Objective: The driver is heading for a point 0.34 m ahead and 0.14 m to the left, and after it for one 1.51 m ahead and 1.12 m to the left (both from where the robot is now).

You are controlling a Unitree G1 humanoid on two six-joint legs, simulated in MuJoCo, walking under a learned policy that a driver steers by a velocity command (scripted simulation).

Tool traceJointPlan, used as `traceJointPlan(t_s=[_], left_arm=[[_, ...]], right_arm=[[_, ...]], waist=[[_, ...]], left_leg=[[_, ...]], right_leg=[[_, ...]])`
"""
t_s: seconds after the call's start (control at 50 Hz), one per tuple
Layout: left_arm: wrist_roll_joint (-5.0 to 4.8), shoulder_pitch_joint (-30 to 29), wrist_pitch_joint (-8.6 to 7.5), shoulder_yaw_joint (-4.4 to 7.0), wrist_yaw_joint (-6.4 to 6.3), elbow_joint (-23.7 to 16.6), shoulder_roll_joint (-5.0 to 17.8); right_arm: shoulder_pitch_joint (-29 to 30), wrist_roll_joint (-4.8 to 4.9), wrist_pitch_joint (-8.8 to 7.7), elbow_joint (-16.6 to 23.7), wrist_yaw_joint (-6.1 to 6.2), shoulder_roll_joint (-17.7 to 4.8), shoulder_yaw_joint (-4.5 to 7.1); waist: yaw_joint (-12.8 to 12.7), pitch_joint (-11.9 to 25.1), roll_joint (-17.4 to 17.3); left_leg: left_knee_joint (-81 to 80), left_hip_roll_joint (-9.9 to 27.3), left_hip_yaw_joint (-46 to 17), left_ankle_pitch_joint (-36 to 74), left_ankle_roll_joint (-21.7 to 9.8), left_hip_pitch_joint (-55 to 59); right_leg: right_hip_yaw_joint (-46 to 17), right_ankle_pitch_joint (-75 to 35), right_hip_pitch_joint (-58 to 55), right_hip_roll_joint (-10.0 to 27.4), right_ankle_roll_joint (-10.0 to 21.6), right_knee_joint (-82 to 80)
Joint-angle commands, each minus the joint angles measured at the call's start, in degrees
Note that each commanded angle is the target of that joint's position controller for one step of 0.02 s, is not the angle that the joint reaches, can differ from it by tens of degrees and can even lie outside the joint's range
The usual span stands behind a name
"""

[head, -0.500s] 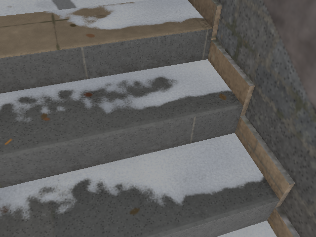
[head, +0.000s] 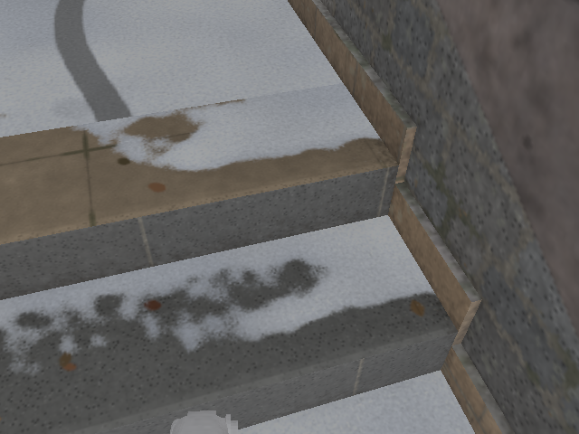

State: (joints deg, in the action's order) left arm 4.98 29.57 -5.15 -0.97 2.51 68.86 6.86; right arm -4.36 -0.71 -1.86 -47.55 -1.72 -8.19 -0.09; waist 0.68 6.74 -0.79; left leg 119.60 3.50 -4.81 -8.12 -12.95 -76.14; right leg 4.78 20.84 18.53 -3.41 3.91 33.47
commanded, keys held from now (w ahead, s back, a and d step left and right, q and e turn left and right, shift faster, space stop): w+q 1.00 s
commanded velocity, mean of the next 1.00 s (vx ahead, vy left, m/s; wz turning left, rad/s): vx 0.48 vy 0.00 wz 0.45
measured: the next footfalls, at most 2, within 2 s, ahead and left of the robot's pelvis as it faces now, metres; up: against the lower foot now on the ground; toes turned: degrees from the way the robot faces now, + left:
left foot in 0.16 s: +0.28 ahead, +0.12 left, +0.15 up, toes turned +5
right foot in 0.76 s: +0.67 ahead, -0.03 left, +0.31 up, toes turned +17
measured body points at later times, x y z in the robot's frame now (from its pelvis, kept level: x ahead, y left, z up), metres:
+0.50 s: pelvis +0.27 +0.06 +0.14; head +0.26 +0.06 +0.59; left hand +0.37 +0.29 +0.02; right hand +0.27 -0.15 -0.01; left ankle +0.24 +0.12 -0.57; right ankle +0.37 -0.09 -0.35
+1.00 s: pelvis +0.54 +0.03 +0.28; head +0.53 +0.03 +0.73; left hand +0.41 +0.23 +0.13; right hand +0.77 -0.12 +0.16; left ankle +0.52 +0.15 -0.23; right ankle +0.63 -0.04 -0.42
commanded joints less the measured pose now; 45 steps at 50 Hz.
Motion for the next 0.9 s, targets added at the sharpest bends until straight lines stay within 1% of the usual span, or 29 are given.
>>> traceJointPlan(t_s=[0.02,0.04,0.06,0.08,0.1,0.16,0.18,0.2,0.22,0.24,0.26,0.28,0.32,0.36,0.46,0.5,0.54,0.58,0.62,0.64,0.68,0.72,0.74,0.76,0.78,0.8,0.82,0.84,0.9], left_arm=[[-5.05,-4.2,-3.35,1.07,-2.34,-3.4,4.5],[1.98,-2.3,-1.87,-1.60,-0.31,-2.7,0.2],[1.15,-6.4,-0.60,-0.39,1.83,-6.3,5.2],[0.82,-7.7,-0.62,-0.66,2.68,-8.4,6.0],[-2.78,-8.2,-1.00,-0.20,2.54,-9.9,7.9],[-3.58,-1.7,-2.84,2.02,2.03,-7.2,14.6],[-1.80,0.5,-2.50,2.52,2.53,-6.6,14.3],[2.90,9.9,-2.27,1.32,3.80,-6.1,8.1],[2.29,5.8,-1.20,1.63,5.04,-7.3,9.5],[1.91,-5.0,0.21,1.55,6.42,-10.4,6.4],[-0.44,-7.6,0.48,1.71,6.15,-10.7,6.2],[-1.78,-8.7,-0.02,1.44,4.94,-11.0,5.7],[-1.94,-14.9,-0.19,0.54,2.50,-14.0,3.2],[-0.87,-14.0,1.09,-0.16,1.11,-14.1,2.4],[-1.07,-21.8,1.21,-0.35,-0.01,-16.2,4.8],[-0.85,-26.8,0.59,-1.42,0.24,-18.3,2.7],[-0.56,-31.8,0.83,-2.20,-0.62,-20.9,2.4],[-0.84,-36.3,0.80,-2.73,0.18,-24.2,3.3],[-2.02,-42.3,0.85,-2.76,-0.28,-28.1,3.7],[-1.58,-43.7,1.21,-3.25,-0.91,-29.2,2.3],[-0.73,-53.9,3.90,-4.68,0.61,-34.4,-1.1],[-3.48,-41.7,4.27,-3.68,1.45,-32.6,2.2],[-4.64,-35.8,3.63,-1.49,1.66,-32.4,8.2],[-4.49,-23.8,2.76,2.74,0.74,-29.2,16.5],[-3.15,-7.0,2.18,2.93,0.37,-24.3,15.2],[-0.30,7.7,2.76,2.15,0.69,-20.6,15.6],[0.60,6.2,2.26,2.27,0.27,-18.9,16.0],[-2.17,-3.1,1.81,2.59,-0.68,-19.1,15.0],[-4.31,-15.6,0.86,-0.24,-0.25,-17.3,-2.3]], right_arm=[[12.4,-0.12,-0.95,10.9,1.74,5.5,-2.76],[15.4,0.23,0.38,10.1,0.88,-3.5,-1.63],[18.3,0.51,2.26,11.8,-0.05,-2.9,-1.63],[21.4,-0.22,3.15,12.1,-0.73,-2.2,-2.27],[17.0,-0.97,3.47,9.7,-2.24,0.2,-2.27],[8.8,-0.89,2.76,6.5,-3.19,-0.4,-2.62],[2.7,-0.24,1.25,4.6,-1.87,-2.4,-1.31],[-1.0,1.80,0.28,2.6,-1.45,-7.8,-0.14],[-11.4,0.39,0.89,-0.9,-0.56,-10.1,1.47],[-22.0,-1.68,1.21,-4.4,0.47,-13.3,2.78],[-23.6,-2.12,-0.17,-5.8,1.36,-15.4,4.55],[-18.8,-2.61,-1.00,-6.7,1.44,-11.8,4.06],[-8.5,-1.80,-2.51,-7.7,0.68,-5.2,2.68],[0.6,-1.16,-3.41,-7.3,-0.27,1.1,0.82],[-8.7,-3.32,-4.60,-8.9,-0.80,-2.8,0.53],[-23.2,-3.02,-5.01,-15.2,0.30,-3.0,-0.22],[-34.4,-4.65,-4.85,-20.9,-0.05,-1.0,-0.51],[-37.2,-5.89,-4.36,-21.3,-0.67,-3.1,0.05],[-32.3,-7.43,-3.76,-19.3,-2.24,-2.9,-0.41],[-26.8,-6.87,-2.93,-16.6,-2.60,-3.0,-0.54],[-19.4,-2.20,-3.20,-11.3,-3.85,-3.9,-0.73],[-18.7,-1.14,-4.59,-9.8,-3.16,-11.9,1.19],[-19.8,2.14,-5.11,-8.4,-3.03,-16.7,3.45],[-21.6,1.80,-5.00,-10.3,-4.39,-14.1,3.10],[-34.0,-1.72,-5.28,-12.4,-3.61,-0.4,0.38],[-29.6,-1.56,-4.08,-10.3,-5.02,0.6,0.94],[-16.6,-0.32,-3.28,-8.8,-5.87,-2.8,2.60],[-15.0,-0.26,-3.51,-9.4,-5.62,-0.7,1.98],[-17.1,-2.21,-2.26,-9.0,-3.28,-0.1,1.70]], waist=[[1.7,-13.4,1.9],[-0.6,3.8,4.0],[1.2,1.3,6.8],[0.0,-0.1,8.0],[1.6,1.4,9.1],[3.0,2.8,8.1],[2.1,6.5,9.2],[-2.2,15.5,-0.7],[3.7,14.4,-3.5],[8.9,9.1,-13.0],[8.8,4.9,-13.1],[6.9,1.5,-8.1],[-1.3,0.0,1.5],[-6.0,1.5,1.4],[-3.1,-0.2,-0.3],[0.9,-2.1,-3.9],[4.1,-6.7,-4.3],[5.7,-9.8,-3.4],[3.9,-9.6,0.7],[2.9,-7.1,-1.4],[2.0,-9.6,-3.4],[-3.6,-4.9,-7.6],[-4.9,0.4,-9.8],[-9.8,4.0,-8.6],[-8.6,27.0,7.2],[-13.6,29.9,16.9],[-13.9,8.0,15.0],[-10.2,-0.5,11.4],[-0.1,-0.6,1.1]], left_leg=[[-8.0,0.1,8.1,-7.1,4.9,2.6],[-16.2,3.8,3.7,-1.3,1.0,1.1],[-29.5,3.3,8.2,-6.2,1.2,12.7],[-32.2,2.3,9.0,-7.0,2.7,24.3],[-33.8,-0.6,13.1,-10.6,4.8,27.4],[-59.3,-6.9,17.3,-11.1,5.5,27.3],[-62.7,-7.7,13.8,-5.1,3.8,38.3],[-57.5,-5.1,-3.6,5.6,-3.4,62.0],[-72.3,-3.8,-16.0,-16.2,-3.9,67.8],[-89.4,2.2,-34.2,-35.6,-6.1,73.0],[-94.0,3.6,-42.2,-40.5,-4.6,70.7],[-92.1,3.9,-40.4,-37.3,-3.4,64.8],[-90.0,3.0,-31.2,-23.5,-1.4,54.4],[-92.6,0.9,-23.0,-12.6,-2.0,47.1],[-95.3,-2.8,-10.4,0.0,-1.7,43.2],[-95.0,2.5,-18.9,5.4,-5.3,55.6],[-93.3,5.3,-24.8,3.7,-5.2,72.7],[-94.4,8.7,-29.5,-0.6,-4.8,82.4],[-98.1,5.0,-24.5,-4.8,-2.1,72.1],[-100.5,1.9,-20.3,-8.0,-1.8,59.7],[-116.9,4.3,-18.1,-6.4,-4.2,30.5],[-109.7,8.4,-15.5,39.4,-2.7,45.7],[-102.9,4.7,-11.6,58.5,-1.6,55.2],[-87.3,0.4,-10.9,66.6,2.5,58.5],[-62.2,-6.1,-7.8,41.2,4.8,46.8],[-37.4,-13.5,-13.0,-0.1,6.8,29.2],[-22.3,-8.3,-12.2,6.5,7.1,13.2],[-18.2,-3.6,-6.3,12.7,7.3,12.0],[-15.2,0.3,-2.4,11.7,5.0,18.7]], right_leg=[[-10.1,-7.1,9.5,13.5,7.4,-26.3],[-10.8,-14.6,1.4,11.3,7.0,-16.5],[-3.4,-22.1,6.6,11.3,7.4,-25.4],[-5.8,-22.7,14.7,13.9,9.1,-30.8],[-3.7,-39.9,9.2,15.3,10.3,-28.1],[-0.4,-89.2,-21.6,18.1,10.9,-13.1],[1.4,-89.5,-21.0,16.7,9.3,-4.9],[-2.1,-79.1,-0.9,13.9,7.8,6.4],[-3.6,-53.8,10.5,8.1,7.2,15.2],[-10.2,-16.7,27.9,2.6,4.4,33.5],[-17.9,-17.5,36.5,0.7,3.2,56.2],[-20.7,-20.5,42.1,0.4,3.2,67.6],[-20.8,-23.5,46.5,1.1,3.6,73.0],[-18.9,-23.3,45.9,3.1,5.0,76.6],[-7.2,-18.3,44.2,6.2,1.0,72.3],[-7.8,-13.3,57.3,6.1,1.2,82.4],[-10.6,-6.7,76.0,6.2,3.2,88.2],[-13.0,-2.7,88.1,6.4,5.6,88.9],[-7.4,-10.2,76.5,8.7,4.8,72.1],[-5.0,-15.4,62.6,9.2,4.1,67.1],[3.8,-5.8,25.8,8.7,-0.1,51.3],[1.4,-7.5,17.7,3.9,-2.5,47.3],[4.0,-6.8,12.6,-0.2,-3.1,34.4],[-1.7,-7.9,0.2,-0.2,0.2,20.8],[-24.2,-25.6,-31.8,17.5,14.4,15.6],[-61.9,-5.1,-34.7,30.8,21.6,-4.3],[-61.8,21.1,-18.4,25.1,14.0,-10.2],[-53.8,27.0,-4.7,25.8,12.9,-10.7],[-28.2,11.2,9.3,23.3,9.9,-5.8]])
Over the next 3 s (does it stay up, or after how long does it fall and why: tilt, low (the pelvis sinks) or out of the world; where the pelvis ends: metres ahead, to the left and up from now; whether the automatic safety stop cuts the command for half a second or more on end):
stays up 1.07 0.77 0.46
